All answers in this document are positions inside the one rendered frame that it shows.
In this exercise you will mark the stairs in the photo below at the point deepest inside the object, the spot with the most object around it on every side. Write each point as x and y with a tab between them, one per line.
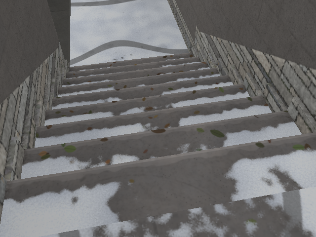
130	110

